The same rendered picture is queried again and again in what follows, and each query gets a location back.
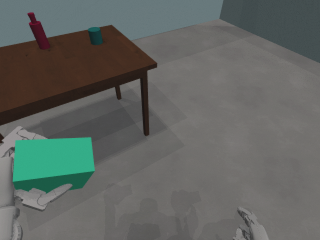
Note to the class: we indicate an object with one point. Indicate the right robot hand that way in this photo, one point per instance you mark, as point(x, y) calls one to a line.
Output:
point(255, 231)

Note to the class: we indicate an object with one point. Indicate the robot left forearm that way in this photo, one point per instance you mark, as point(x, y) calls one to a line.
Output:
point(10, 229)

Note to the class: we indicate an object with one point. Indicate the table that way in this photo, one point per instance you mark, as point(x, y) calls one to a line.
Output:
point(33, 80)

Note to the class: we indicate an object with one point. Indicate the sponge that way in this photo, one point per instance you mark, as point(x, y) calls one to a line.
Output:
point(46, 164)

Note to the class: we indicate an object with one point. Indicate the left robot hand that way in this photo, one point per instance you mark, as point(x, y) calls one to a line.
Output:
point(35, 199)

